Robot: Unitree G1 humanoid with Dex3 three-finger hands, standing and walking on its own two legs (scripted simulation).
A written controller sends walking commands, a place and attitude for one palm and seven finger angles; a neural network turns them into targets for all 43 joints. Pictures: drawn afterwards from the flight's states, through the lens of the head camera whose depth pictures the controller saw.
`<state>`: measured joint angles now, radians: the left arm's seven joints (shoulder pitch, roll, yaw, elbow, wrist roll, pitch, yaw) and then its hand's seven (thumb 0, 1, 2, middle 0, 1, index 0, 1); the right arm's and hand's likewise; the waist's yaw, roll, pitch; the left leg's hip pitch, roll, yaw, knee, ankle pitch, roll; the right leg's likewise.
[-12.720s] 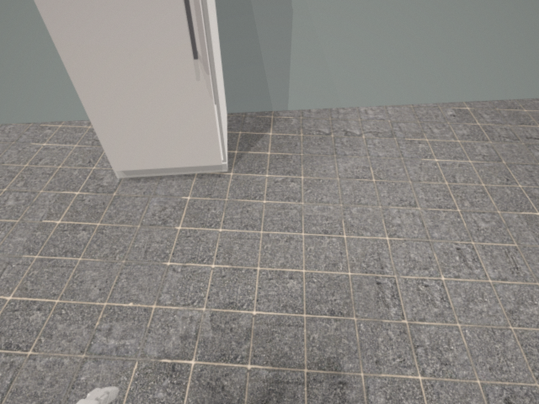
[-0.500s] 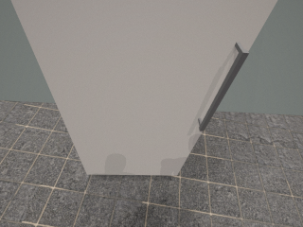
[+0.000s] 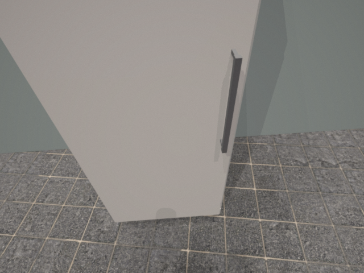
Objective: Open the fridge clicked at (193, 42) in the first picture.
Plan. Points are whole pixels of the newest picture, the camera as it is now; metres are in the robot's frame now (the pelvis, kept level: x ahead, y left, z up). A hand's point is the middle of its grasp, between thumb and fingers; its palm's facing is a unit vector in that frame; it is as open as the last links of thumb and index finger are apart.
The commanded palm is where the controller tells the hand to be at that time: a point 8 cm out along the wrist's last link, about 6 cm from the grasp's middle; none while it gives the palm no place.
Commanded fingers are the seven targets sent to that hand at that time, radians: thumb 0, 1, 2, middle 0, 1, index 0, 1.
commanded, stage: come to a stop and stand still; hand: right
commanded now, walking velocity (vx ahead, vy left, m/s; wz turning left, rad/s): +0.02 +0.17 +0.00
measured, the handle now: (228, 109) +0.54 -0.10 +0.07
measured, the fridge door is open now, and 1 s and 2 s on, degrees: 0 0 0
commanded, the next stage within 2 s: look again from close up in 0.54 s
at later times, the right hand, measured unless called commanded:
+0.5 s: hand out of the picture +0.11 -0.14 -0.19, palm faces +0.05 +0.98 -0.17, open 7.3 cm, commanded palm none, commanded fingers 0.00 -0.90 -0.90 0.20 0.30 0.20 0.30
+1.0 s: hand out of the picture -0.06 -0.22 -0.18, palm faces +0.04 +0.96 -0.29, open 7.3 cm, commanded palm none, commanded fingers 0.00 -0.90 -0.90 0.20 0.30 0.20 0.30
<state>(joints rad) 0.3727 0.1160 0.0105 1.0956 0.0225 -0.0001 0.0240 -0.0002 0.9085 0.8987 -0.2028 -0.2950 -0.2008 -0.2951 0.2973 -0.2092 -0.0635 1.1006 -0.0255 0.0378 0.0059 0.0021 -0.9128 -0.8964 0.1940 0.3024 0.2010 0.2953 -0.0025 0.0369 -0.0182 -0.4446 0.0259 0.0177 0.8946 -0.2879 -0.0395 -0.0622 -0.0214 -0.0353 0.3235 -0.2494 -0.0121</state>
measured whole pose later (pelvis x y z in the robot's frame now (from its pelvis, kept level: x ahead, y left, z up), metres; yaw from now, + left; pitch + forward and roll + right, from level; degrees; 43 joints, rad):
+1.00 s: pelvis -0.05 +0.00 -0.01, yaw +0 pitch -4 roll +0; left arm 0.31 0.25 0.03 1.05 0.02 0.02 0.00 0.00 0.91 0.90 -0.21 -0.30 -0.20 -0.30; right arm 0.36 -0.26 -0.02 1.04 -0.02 0.01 -0.02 0.00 -0.91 -0.90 0.20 0.30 0.20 0.30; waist -0.01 -0.01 0.01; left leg -0.24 0.07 0.04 0.43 -0.16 -0.03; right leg -0.16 0.00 -0.04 0.48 -0.26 -0.02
